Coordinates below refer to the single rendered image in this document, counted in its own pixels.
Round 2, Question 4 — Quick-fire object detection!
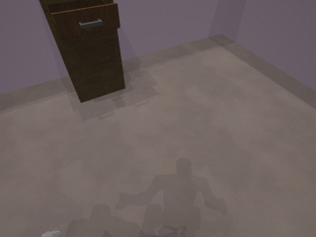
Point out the cabinet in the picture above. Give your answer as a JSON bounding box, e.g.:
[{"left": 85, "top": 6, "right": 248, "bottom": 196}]
[{"left": 39, "top": 0, "right": 125, "bottom": 103}]

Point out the drawer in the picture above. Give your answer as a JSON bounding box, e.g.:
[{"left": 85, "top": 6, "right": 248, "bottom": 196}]
[{"left": 45, "top": 0, "right": 120, "bottom": 40}]

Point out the handle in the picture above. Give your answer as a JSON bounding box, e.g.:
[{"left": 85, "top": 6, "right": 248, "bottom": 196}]
[{"left": 79, "top": 19, "right": 104, "bottom": 29}]

